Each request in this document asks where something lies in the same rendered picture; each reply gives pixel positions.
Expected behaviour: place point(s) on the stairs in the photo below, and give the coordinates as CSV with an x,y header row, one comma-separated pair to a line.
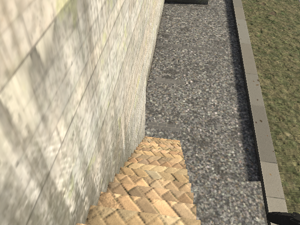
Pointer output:
x,y
151,189

